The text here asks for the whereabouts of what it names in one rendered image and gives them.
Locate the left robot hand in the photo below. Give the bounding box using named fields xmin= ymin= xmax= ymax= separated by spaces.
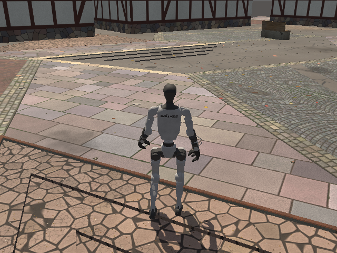
xmin=138 ymin=140 xmax=150 ymax=149

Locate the robot right forearm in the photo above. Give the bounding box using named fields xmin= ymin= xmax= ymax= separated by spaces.
xmin=189 ymin=129 xmax=199 ymax=151

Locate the robot left forearm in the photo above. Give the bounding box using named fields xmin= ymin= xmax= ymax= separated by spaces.
xmin=139 ymin=127 xmax=148 ymax=143

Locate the right robot hand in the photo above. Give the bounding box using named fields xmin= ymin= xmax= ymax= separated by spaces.
xmin=188 ymin=149 xmax=200 ymax=162

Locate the robot left upper arm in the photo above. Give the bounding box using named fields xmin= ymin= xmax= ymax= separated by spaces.
xmin=144 ymin=106 xmax=158 ymax=135

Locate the humanoid robot torso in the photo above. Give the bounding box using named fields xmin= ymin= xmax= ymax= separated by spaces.
xmin=157 ymin=104 xmax=182 ymax=158

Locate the robot right foot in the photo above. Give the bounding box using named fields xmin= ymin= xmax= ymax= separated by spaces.
xmin=175 ymin=203 xmax=183 ymax=216

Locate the robot right upper arm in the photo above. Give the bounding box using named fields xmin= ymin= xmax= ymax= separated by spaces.
xmin=181 ymin=107 xmax=194 ymax=137

